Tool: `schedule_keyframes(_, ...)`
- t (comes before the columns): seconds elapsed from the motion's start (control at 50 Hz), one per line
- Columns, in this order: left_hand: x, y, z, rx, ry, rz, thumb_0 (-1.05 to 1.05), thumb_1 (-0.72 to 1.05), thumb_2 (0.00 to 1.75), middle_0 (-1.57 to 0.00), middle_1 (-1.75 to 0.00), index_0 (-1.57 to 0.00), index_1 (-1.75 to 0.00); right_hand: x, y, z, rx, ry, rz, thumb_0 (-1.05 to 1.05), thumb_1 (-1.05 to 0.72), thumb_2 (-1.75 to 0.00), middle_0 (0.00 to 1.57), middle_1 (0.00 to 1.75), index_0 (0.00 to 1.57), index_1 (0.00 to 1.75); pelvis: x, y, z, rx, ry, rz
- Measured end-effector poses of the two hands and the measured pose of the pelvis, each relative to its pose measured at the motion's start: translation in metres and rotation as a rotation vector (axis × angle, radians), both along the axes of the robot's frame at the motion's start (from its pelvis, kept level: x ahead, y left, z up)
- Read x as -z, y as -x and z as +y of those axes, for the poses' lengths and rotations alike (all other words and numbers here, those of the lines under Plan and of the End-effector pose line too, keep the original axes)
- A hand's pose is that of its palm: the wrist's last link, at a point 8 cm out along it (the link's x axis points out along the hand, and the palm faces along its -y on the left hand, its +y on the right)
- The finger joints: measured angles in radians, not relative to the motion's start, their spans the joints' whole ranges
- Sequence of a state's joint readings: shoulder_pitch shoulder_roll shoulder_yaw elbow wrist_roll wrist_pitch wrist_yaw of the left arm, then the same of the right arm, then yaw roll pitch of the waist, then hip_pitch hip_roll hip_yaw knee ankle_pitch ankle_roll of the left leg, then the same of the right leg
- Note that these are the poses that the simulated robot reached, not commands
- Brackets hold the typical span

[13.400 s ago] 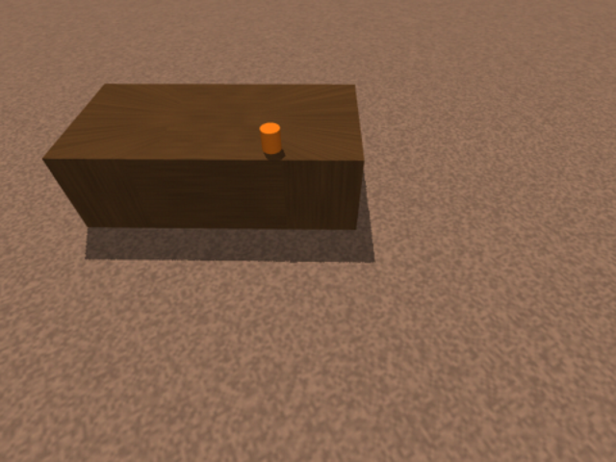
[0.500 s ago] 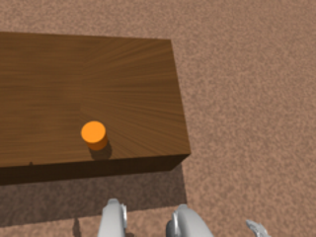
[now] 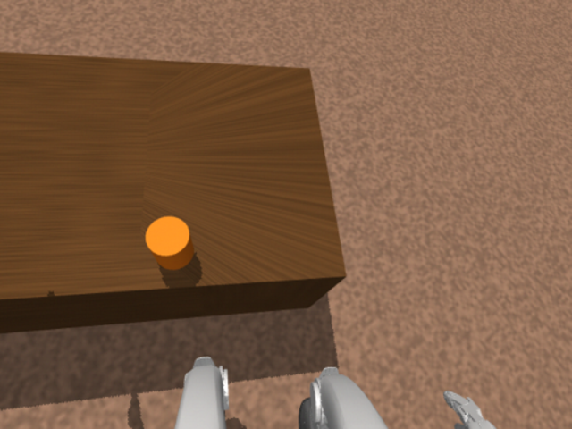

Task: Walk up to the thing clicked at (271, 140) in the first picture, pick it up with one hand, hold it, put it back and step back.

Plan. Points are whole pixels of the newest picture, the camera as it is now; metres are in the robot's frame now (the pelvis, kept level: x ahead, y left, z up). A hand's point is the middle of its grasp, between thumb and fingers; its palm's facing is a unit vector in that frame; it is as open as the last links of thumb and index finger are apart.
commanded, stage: go down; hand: left
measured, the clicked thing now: (171, 244) +0.45 +0.19 -0.24
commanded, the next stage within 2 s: approach in 0.72 s
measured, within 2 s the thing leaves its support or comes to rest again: neither
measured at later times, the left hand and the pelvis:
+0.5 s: hand out of the picture +0.41 +0.40 +0.06, palm faces +0.18 -0.98 +0.02, open 17.0 cm; pelvis +0.00 +0.00 +0.00, yaw +0 degrees
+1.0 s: hand out of the picture +0.41 +0.40 +0.06, palm faces +0.18 -0.98 +0.02, open 17.4 cm; pelvis +0.00 +0.00 -0.01, yaw +0 degrees
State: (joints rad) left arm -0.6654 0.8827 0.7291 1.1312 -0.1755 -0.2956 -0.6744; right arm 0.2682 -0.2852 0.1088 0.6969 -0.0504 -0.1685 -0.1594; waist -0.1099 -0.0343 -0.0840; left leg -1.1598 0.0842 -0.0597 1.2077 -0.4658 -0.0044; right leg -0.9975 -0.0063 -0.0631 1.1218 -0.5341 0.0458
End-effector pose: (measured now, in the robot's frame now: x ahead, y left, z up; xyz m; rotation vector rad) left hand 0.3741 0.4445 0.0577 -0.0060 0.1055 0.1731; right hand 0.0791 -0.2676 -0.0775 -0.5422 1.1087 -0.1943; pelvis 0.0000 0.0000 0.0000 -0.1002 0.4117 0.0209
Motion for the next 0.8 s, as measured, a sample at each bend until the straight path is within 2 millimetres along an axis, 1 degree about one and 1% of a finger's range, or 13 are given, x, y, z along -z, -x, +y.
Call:
schedule_keyframes(0.16,-0.0069,0.0008,0.0039,-0.002,-0.001,-0.019,-0.01,-0.42,0.04,-0.06,-0.03,-0.04,-0.04,0.0005,0.0023,0.0014,0.002,-0.003,0.003,0.01,-0.91,-0.9,0.2,0.3,0.21,0.3,-0.0001,0.0,0.0008,-0.001,0.0,0.0)
schedule_keyframes(0.4,-0.0031,-0.0037,-0.0001,0.007,0.012,-0.042,-0.01,-0.42,0.04,-0.06,-0.03,-0.04,-0.04,0.0027,0.0018,0.0031,0.002,-0.005,0.005,0.01,-0.91,-0.9,0.2,0.3,0.21,0.3,0.0018,-0.0008,0.0011,0.0,0.002,0.005)
schedule_keyframes(0.52,-0.0079,-0.0007,0.0054,-0.007,0.012,-0.057,-0.01,-0.4,0.04,-0.06,-0.03,-0.04,-0.04,0.0017,0.0027,0.0035,0.004,-0.003,0.006,0.01,-0.91,-0.9,0.2,0.3,0.21,0.3,0.0014,-0.0015,0.0012,-0.001,0.003,0.004)
schedule_keyframes(0.6,-0.0075,0.003,0.0063,-0.001,0.009,-0.047,-0.01,-0.4,0.04,-0.06,-0.03,-0.04,-0.04,0.0026,0.0023,0.0034,-0.001,-0.006,0.003,0.01,-0.91,-0.9,0.2,0.3,0.21,0.3,0.0019,-0.0006,0.0015,0.0,0.003,0.007)
schedule_keyframes(0.7,-0.0058,0.0038,0.0038,0.003,0.016,-0.061,-0.01,-0.4,0.04,-0.05,-0.03,-0.04,-0.03,0.0058,0.0014,0.0023,-0.013,-0.007,0.003,0.01,-0.91,-0.9,0.2,0.3,0.21,0.3,0.004,0.0022,0.0006,-0.003,0.002,0.009)
schedule_keyframes(0.8,-0.0038,-0.0012,-0.0004,0.011,0.019,-0.068,-0.01,-0.4,0.03,-0.05,-0.03,-0.04,-0.03,0.0069,0.0011,0.0004,-0.017,-0.002,0.0,0.01,-0.91,-0.9,0.21,0.3,0.21,0.3,0.006,0.0047,-0.0014,-0.003,0.002,0.011)
